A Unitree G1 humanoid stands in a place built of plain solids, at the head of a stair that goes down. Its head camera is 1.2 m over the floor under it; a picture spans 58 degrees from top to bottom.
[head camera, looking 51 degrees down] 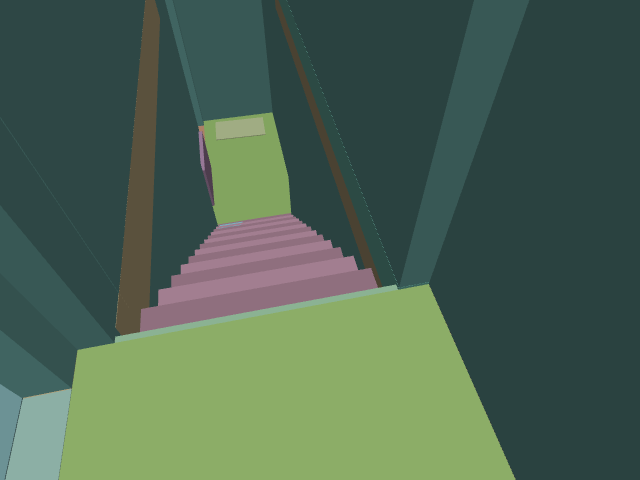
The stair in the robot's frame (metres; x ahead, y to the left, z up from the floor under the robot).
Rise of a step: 0.21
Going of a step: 0.22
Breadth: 0.89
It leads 12 degrees to the left of straight ahead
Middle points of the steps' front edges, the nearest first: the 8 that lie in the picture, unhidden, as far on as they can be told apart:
0.69 0.18 0.00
0.91 0.23 -0.21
1.13 0.28 -0.42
1.34 0.32 -0.63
1.56 0.37 -0.84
1.78 0.42 -1.05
2.00 0.47 -1.26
2.21 0.51 -1.47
